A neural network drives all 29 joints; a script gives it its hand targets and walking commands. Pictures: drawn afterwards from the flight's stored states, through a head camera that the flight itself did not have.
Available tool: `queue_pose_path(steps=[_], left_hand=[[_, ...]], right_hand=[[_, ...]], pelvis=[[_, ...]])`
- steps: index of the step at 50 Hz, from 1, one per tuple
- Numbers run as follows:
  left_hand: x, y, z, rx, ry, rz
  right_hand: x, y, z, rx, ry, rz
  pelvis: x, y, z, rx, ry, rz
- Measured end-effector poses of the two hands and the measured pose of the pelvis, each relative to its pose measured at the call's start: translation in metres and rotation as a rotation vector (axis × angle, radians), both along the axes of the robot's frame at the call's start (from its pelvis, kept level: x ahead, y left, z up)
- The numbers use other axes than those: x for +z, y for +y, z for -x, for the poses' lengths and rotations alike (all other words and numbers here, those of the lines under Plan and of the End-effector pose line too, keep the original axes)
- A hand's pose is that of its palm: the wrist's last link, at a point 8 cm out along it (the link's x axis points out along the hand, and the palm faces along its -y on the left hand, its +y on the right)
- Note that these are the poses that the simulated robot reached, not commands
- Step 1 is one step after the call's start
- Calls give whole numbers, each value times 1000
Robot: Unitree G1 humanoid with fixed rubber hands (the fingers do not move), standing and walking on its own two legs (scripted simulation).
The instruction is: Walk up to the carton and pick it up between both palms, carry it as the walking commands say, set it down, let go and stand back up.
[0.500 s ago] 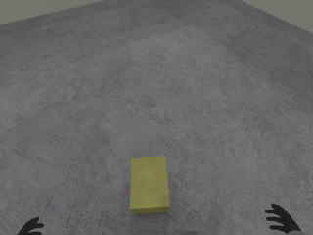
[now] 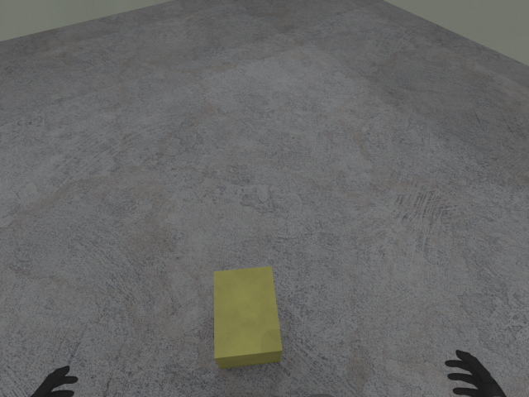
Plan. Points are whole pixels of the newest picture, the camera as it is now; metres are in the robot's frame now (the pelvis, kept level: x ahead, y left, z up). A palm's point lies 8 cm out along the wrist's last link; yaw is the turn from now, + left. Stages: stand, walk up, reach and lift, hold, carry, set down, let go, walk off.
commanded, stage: walk up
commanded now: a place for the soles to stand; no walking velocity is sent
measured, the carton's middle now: (246, 316) +0.45 +0.06 -0.69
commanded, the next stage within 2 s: none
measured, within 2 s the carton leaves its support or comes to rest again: neither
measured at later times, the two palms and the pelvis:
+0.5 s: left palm out of the picture +0.10 +0.38 -0.09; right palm out of the picture +0.05 -0.30 -0.09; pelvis -0.04 +0.04 +0.00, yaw -4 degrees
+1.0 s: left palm out of the picture +0.07 +0.36 -0.08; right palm out of the picture +0.01 -0.30 -0.10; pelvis -0.06 +0.03 +0.01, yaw -2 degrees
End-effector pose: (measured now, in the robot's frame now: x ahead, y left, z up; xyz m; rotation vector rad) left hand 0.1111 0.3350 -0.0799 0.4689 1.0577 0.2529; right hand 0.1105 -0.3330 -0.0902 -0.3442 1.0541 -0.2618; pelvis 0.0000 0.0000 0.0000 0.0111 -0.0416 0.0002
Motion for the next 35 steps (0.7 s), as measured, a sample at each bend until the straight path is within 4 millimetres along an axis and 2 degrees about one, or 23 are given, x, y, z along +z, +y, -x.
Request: queue_pose_path(steps=[10, 14, 17, 22, 29, 35], left_hand=[[1, -3, -10, -15, -14, -10], [4, 13, -2, -31, -5, -64], [4, 29, 9, -34, 34, -89], [-4, 43, 11, -28, 32, -44], [-10, 34, 16, -49, 31, 22], [-3, 22, 15, -44, -18, 63]], right_hand=[[-2, -6, 11, -35, 12, -3], [-3, -10, 16, -58, 26, 11], [-2, -1, 24, -60, 28, 27], [-5, 23, 55, -60, 70, 31], [-1, 49, 66, -77, 20, -16], [4, 51, 71, -83, 2, -29]], pelvis=[[-1, -1, 2, -6, 2, 1], [-5, 6, 13, -33, 18, 3], [-5, 17, 21, -56, 25, 6], [-4, 36, 32, -66, 18, 6], [2, 42, 41, -79, -2, 17], [8, 43, 50, -67, -12, 8]])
